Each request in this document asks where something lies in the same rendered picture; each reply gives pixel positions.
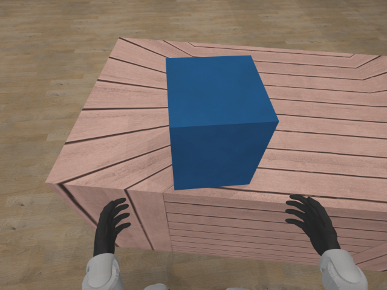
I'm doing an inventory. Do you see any robot right hand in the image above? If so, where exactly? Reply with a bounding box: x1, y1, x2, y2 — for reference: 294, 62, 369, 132
285, 195, 341, 256

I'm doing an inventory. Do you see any carton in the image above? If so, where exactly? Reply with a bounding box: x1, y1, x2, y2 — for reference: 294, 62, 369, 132
166, 55, 279, 190

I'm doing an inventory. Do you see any robot left hand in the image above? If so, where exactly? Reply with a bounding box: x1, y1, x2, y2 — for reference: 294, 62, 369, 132
93, 198, 131, 257

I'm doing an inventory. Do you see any right robot forearm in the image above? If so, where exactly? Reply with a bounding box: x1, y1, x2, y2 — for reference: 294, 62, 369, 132
318, 249, 368, 290

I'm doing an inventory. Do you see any left robot forearm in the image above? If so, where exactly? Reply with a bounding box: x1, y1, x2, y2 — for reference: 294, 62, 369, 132
82, 253, 123, 290

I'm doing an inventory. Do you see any pedestal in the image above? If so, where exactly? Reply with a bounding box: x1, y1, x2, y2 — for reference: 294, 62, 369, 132
45, 37, 387, 272

